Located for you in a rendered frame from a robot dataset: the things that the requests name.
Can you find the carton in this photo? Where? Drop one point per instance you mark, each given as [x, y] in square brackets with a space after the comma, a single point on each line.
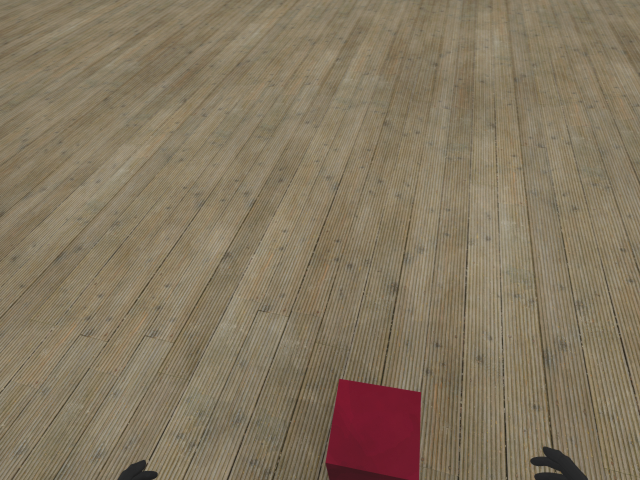
[375, 433]

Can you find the robot left hand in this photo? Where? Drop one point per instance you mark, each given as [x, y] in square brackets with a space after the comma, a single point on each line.
[135, 472]

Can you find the robot right hand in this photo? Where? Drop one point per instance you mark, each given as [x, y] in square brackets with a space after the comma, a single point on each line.
[558, 461]

